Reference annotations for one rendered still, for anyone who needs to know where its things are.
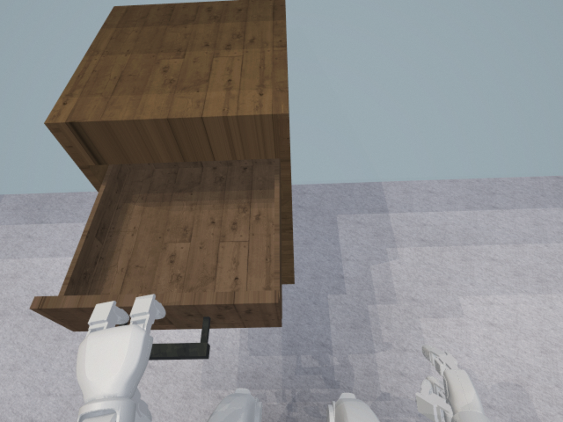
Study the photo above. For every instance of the handle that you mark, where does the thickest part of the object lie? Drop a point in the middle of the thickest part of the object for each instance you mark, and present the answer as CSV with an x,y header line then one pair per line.
x,y
183,351

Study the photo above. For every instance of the robot left forearm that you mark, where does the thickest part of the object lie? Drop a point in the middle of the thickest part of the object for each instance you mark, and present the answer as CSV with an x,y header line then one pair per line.
x,y
109,409

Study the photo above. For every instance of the robot right hand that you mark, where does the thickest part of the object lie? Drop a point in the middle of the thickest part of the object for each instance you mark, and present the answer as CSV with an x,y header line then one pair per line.
x,y
441,400

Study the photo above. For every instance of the robot left hand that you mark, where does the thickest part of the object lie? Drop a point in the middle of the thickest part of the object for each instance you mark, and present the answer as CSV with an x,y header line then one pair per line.
x,y
111,360

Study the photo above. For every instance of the drawer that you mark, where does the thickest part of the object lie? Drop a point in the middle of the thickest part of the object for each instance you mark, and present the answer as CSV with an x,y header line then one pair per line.
x,y
204,237

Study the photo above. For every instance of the left robot thigh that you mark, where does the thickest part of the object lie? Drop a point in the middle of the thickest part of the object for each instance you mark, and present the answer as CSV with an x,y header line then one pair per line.
x,y
237,407

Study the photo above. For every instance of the right robot shin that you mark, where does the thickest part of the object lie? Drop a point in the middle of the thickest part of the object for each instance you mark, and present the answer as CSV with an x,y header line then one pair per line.
x,y
347,395

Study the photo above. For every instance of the cabinet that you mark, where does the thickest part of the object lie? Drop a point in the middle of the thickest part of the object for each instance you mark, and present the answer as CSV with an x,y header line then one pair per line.
x,y
185,82

